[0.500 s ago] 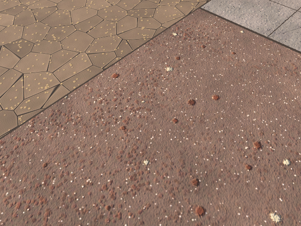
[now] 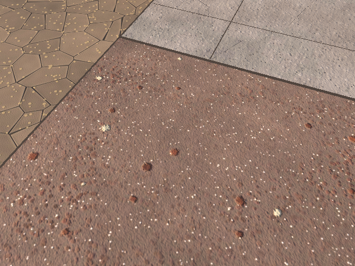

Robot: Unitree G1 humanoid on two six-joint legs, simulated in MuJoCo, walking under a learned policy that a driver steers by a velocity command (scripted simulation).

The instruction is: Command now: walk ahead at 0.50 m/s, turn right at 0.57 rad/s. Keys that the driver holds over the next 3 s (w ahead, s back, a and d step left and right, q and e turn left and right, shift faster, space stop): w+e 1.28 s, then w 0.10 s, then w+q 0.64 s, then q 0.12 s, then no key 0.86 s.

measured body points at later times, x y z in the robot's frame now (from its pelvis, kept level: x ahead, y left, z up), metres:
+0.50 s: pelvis +0.27 -0.08 +0.00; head +0.30 -0.11 +0.45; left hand +0.44 +0.16 -0.10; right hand +0.35 -0.40 -0.10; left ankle +0.39 +0.08 -0.67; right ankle +0.26 -0.16 -0.74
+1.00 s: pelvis +0.54 -0.13 +0.00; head +0.56 -0.13 +0.45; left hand +0.82 +0.02 -0.10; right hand +0.43 -0.40 -0.11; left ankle +0.58 -0.03 -0.74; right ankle +0.50 -0.29 -0.67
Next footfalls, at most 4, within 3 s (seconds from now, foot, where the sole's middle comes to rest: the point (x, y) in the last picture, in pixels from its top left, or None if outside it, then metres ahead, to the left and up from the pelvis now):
0.26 right None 0.30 -0.16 -0.78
0.74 left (187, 233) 0.62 -0.05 -0.78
1.26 right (279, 214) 0.69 -0.43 -0.78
1.80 left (278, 142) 1.07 -0.51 -0.78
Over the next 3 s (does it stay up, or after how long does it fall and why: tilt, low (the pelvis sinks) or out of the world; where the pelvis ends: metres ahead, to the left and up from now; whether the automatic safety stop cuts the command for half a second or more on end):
stays up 1.16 -0.68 -0.01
